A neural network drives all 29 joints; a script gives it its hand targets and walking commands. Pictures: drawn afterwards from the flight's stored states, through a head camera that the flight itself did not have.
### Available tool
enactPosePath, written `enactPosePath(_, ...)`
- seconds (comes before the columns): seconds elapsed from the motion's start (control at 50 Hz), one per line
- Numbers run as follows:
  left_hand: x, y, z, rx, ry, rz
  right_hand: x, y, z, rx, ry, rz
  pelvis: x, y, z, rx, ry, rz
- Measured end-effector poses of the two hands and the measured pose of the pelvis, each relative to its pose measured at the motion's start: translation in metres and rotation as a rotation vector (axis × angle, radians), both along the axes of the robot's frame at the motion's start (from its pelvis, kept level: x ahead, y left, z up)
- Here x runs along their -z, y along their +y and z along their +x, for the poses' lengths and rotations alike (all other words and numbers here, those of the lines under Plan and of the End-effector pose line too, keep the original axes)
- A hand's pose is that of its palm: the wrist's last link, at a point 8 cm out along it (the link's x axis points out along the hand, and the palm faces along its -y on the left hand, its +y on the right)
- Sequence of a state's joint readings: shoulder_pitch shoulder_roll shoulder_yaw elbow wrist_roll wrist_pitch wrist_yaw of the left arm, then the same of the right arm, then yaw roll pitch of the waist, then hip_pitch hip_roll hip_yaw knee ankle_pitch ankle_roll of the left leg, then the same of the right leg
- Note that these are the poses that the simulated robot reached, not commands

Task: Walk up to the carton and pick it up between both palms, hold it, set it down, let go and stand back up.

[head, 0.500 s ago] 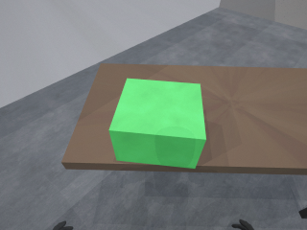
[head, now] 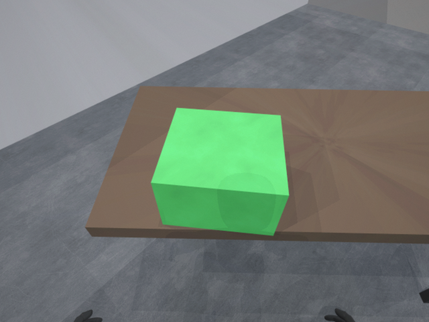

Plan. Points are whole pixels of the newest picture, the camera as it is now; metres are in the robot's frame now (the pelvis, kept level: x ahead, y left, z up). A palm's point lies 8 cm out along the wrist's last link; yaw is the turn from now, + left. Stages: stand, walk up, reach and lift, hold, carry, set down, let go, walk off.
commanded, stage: stand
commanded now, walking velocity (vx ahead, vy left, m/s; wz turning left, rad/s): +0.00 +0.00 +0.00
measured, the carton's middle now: (222, 168) +0.46 +0.00 +0.00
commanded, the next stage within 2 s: none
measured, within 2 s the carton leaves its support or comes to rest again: neither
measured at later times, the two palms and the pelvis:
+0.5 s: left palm out of the picture +0.10 +0.27 -0.10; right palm out of the picture +0.11 -0.26 -0.11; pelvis +0.00 +0.00 +0.00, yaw +0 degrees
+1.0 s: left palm out of the picture +0.09 +0.27 -0.11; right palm out of the picture +0.11 -0.26 -0.11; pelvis +0.00 +0.00 +0.00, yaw +0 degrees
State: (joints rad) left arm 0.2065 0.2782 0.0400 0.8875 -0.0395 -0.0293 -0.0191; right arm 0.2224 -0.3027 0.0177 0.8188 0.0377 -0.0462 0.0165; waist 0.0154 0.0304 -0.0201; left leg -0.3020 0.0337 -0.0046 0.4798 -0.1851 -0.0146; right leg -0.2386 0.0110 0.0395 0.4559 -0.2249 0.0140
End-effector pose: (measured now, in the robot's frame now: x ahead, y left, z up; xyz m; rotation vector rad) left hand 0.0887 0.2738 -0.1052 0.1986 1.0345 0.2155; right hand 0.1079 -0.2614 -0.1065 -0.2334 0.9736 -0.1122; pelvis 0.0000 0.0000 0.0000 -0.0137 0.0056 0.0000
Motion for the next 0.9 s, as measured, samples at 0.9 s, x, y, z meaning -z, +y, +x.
enactPosePath(0.9,0.001,0.0,0.009,0.0,0.005,0.002,0.001,-0.001,0.0,0.002,0.015,-0.001,0.0,0.0,0.002,0.0,0.003,0.0)
